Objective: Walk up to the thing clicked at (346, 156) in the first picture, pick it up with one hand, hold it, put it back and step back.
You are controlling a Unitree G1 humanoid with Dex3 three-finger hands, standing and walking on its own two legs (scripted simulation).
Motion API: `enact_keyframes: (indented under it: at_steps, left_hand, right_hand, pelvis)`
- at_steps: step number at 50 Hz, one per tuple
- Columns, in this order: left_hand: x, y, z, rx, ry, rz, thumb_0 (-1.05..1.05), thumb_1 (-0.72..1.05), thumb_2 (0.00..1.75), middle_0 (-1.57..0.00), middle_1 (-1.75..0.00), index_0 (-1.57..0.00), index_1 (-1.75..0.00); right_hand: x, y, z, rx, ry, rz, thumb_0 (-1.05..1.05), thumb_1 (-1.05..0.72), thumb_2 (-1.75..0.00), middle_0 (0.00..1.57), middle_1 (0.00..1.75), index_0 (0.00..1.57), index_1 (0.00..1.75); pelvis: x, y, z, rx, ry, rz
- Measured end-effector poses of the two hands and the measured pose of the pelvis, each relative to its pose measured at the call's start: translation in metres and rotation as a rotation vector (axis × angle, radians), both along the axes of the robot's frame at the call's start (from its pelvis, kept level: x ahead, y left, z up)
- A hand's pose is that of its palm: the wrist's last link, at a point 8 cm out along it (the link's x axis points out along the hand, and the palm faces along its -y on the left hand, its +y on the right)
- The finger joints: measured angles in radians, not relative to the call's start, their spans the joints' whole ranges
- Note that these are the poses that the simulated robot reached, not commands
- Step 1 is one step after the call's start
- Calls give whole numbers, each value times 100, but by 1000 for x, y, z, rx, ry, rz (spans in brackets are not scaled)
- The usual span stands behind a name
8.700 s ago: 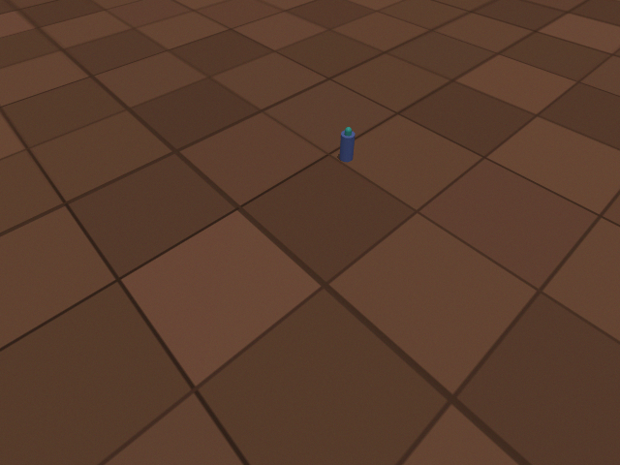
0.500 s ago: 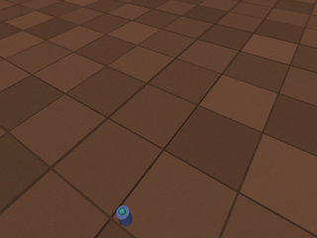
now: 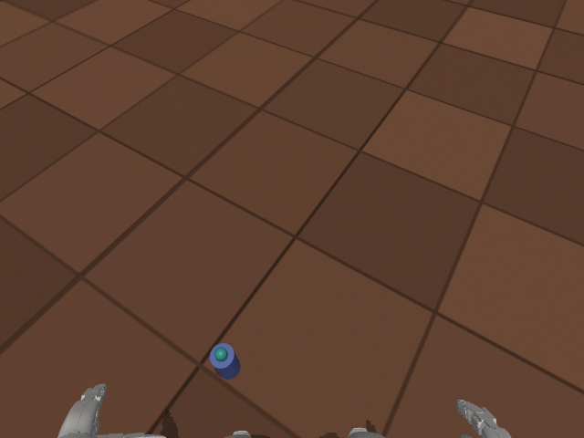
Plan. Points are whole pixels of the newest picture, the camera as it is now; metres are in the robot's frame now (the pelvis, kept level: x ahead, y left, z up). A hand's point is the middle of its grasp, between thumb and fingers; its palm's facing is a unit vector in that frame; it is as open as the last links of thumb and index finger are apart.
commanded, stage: go down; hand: left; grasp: from the side
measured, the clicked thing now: (225, 360) +0.38 +0.22 -0.65
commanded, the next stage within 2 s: none
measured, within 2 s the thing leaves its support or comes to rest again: neither
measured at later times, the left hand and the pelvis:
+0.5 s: hand (122, 437) +0.15 +0.27 -0.16, palm faces +0.06 -0.94 -0.33, open 17.3 cm; pelvis +0.01 +0.02 -0.05, yaw +0 degrees
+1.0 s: hand (115, 416) +0.19 +0.32 -0.23, palm faces +0.13 -0.96 -0.26, open 17.1 cm; pelvis -0.03 +0.01 -0.13, yaw +0 degrees
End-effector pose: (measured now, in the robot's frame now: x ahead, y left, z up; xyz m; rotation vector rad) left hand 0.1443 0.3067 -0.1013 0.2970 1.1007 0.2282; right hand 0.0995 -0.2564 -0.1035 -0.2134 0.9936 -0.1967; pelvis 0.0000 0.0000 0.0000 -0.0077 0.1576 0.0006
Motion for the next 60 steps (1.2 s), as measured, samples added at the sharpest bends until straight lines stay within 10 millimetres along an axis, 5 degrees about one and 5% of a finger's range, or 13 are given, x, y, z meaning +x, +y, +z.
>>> enact_keyframes:
  at_steps: [9,20,42,47,55,60]
  left_hand:
    - [-5,2,-18,-25,-54,-3,0,-37,12,-8,-13,-8,-12]
    - [-4,11,-22,-14,-57,-2,-1,-51,6,-9,-10,-9,-10]
    - [-14,24,-47,-27,-127,19,-1,-46,9,-7,-7,-7,-8]
    - [3,46,-77,-41,-230,27,-1,-46,8,-7,-7,-7,-7]
    - [56,69,-120,-91,-478,-94,-1,-46,8,-6,-8,-6,-8]
    - [71,80,-141,-99,-536,-90,-1,-47,9,-6,-8,-6,-9]
  right_hand:
    - [35,6,-6,-54,-117,43,1,-89,-89,20,30,20,30]
    - [67,24,-6,-70,-235,76,1,-87,-89,20,30,20,30]
    - [51,28,-38,-82,-234,100,1,-90,-90,21,30,20,30]
    - [49,20,-65,-108,-242,147,1,-92,-90,21,30,20,30]
    - [36,3,-137,-152,-166,176,1,-93,-90,20,30,20,30]
    - [20,1,-179,-131,-91,167,1,-91,-90,20,30,20,30]
  pelvis:
    - [2,8,-24,-13,54,8]
    - [8,14,-40,-34,96,15]
    - [-8,15,-74,-48,167,19]
    - [-22,12,-104,-46,226,18]
    - [-41,10,-169,-48,321,11]
    - [-49,9,-197,-50,360,1]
